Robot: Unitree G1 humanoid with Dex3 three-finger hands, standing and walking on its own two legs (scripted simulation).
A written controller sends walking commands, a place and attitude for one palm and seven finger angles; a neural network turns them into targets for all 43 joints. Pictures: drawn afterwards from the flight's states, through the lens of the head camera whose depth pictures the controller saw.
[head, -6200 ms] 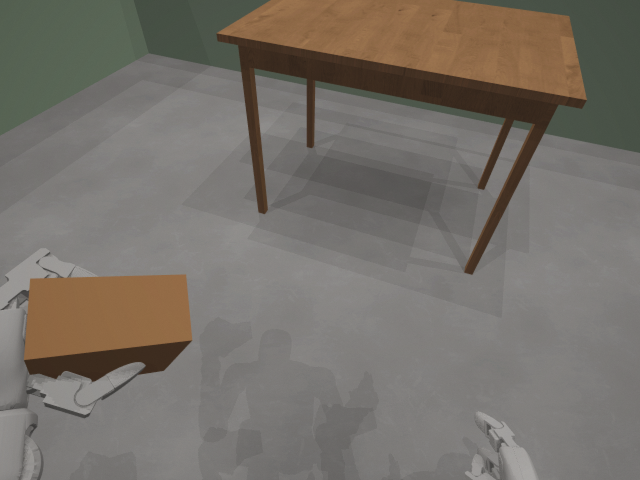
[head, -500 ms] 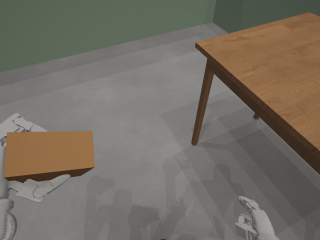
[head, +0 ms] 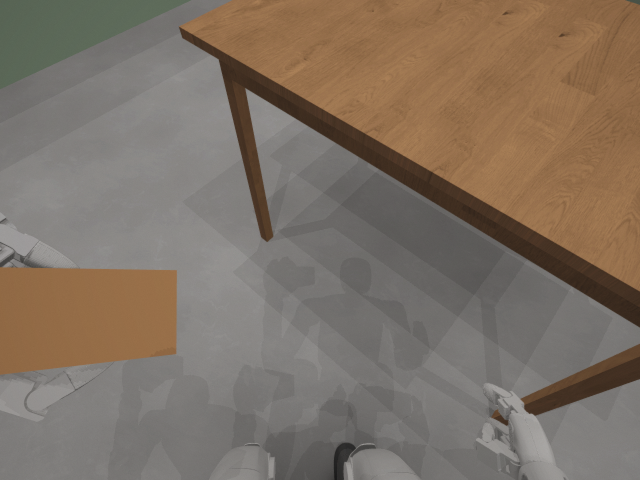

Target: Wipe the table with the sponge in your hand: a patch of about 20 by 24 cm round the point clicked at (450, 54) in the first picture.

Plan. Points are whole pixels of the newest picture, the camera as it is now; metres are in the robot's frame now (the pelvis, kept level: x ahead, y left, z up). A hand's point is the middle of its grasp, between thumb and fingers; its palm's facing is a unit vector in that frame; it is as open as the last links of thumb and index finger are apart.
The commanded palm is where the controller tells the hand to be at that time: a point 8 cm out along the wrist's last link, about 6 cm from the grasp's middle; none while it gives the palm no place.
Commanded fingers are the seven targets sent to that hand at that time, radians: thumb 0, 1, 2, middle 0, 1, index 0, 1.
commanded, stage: turn to face it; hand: left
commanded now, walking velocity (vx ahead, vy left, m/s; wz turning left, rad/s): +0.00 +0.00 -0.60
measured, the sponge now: (100, 317) +0.23 +0.19 +0.17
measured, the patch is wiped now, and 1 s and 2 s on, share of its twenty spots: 0.00 0.00 0.00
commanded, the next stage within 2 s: take the last steps up to it in 1.82 s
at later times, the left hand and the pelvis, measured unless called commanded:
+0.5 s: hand (229, 308) +0.24 +0.08 +0.18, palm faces +0.06 -0.85 -0.53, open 10.2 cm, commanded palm +0.18 +0.16 +0.19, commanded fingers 0.00 0.10 1.30 -1.20 -1.60 -1.20 -1.60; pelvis -0.06 -0.06 +0.00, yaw -18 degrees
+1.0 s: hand (315, 343) +0.21 +0.01 +0.18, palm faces -0.13 -0.88 -0.46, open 10.1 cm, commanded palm +0.19 +0.07 +0.19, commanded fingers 0.00 0.10 1.30 -1.20 -1.60 -1.20 -1.60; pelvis -0.10 -0.06 +0.00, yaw -36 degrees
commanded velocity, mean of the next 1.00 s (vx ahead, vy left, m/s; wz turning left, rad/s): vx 0.00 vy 0.00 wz -0.60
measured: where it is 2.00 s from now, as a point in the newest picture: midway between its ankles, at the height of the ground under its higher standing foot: outside the picture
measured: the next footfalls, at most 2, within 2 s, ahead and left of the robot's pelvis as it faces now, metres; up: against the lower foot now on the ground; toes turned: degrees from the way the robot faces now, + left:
left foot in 0.10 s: +0.04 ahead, +0.14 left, +0.00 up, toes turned +1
right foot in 0.40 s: -0.01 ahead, -0.16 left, +0.00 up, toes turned -20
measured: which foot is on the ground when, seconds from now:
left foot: up 0.00-0.08, down 0.10-0.40, up 0.42-0.80, down 0.82-1.00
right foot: down 0.00-0.12, up 0.14-0.38, down 0.40-0.84, up 0.86-1.00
